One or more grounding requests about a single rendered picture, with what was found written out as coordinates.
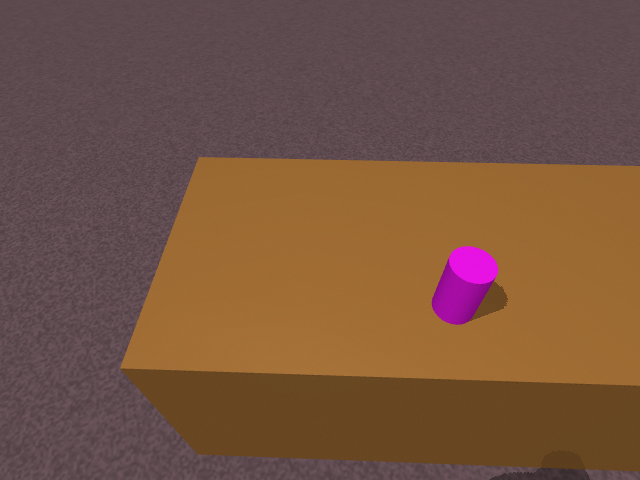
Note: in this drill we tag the can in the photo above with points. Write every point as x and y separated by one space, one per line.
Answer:
467 277

